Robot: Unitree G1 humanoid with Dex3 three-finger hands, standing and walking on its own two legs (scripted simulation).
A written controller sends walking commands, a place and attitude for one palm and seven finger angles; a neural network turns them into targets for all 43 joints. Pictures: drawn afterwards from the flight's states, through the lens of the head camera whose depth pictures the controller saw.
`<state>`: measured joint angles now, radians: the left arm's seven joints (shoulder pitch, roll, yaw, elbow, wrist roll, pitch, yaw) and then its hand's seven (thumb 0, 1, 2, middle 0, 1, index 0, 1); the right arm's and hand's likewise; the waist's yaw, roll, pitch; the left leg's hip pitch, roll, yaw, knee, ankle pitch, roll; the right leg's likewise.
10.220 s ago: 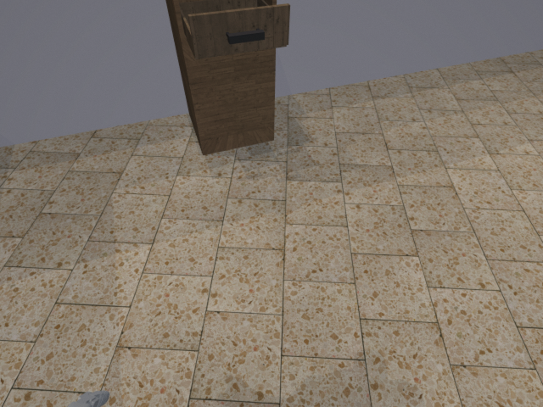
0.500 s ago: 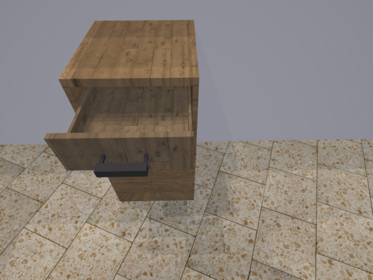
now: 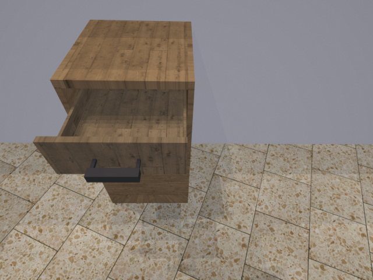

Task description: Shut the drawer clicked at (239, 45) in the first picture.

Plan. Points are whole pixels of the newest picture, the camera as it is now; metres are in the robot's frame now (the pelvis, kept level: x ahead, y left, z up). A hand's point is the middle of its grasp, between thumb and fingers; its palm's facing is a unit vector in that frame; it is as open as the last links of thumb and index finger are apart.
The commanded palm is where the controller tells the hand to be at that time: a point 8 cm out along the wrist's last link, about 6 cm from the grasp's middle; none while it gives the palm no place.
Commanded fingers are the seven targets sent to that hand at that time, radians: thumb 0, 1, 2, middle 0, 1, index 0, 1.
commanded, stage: look again from close up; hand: left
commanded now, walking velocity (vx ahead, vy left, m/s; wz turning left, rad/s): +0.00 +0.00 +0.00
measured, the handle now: (115, 168) +0.39 +0.22 -0.04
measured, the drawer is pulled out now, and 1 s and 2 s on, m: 0.22 0.22 0.22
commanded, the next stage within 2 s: raise the hand and make a fist in 0.12 s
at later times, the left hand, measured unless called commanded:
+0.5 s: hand (124, 242) +0.19 +0.14 +0.00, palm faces +0.09 -1.00 +0.00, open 6.7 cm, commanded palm +0.11 +0.21 -0.05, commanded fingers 0.00 0.90 0.90 -0.50 -0.62 -0.50 -0.62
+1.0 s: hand (116, 242) +0.19 +0.16 -0.01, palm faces +0.03 -1.00 -0.05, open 4.1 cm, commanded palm +0.15 +0.22 +0.00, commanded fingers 0.00 0.90 0.90 -1.00 -1.17 -1.00 -1.17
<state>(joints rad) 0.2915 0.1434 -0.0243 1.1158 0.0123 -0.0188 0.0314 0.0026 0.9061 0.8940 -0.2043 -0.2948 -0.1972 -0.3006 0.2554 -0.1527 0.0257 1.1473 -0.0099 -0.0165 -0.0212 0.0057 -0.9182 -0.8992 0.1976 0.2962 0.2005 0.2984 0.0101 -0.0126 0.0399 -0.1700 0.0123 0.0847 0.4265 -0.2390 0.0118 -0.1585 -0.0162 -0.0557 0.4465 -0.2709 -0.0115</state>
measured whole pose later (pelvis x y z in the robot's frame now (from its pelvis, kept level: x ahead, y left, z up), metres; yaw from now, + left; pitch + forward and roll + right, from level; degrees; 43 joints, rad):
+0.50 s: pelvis -0.02 -0.01 -0.04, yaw +1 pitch +8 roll +1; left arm 0.39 0.11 0.04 0.10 -0.19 -0.45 -0.10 0.02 0.93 0.89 -0.32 -0.43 -0.31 -0.43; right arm 0.20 -0.26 -0.05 0.68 0.00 -0.28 -0.01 0.01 -0.91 -0.90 0.20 0.30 0.20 0.30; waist -0.02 0.01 -0.12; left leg -0.59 0.02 0.06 0.82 -0.38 0.00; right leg -0.57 -0.03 -0.07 0.86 -0.43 -0.03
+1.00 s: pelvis -0.04 -0.03 -0.07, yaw +2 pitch +11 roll +0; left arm 0.30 0.23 0.15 0.03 -0.27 -0.28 -0.23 0.01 0.89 0.89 -0.82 -0.96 -0.81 -0.96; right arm 0.27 -0.21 0.04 0.59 0.03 -0.20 -0.06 0.01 -0.90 -0.90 0.20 0.30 0.21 0.30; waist -0.01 0.05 -0.10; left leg -0.76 0.06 0.00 1.01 -0.43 -0.03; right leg -0.72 0.00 -0.12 1.00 -0.48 -0.06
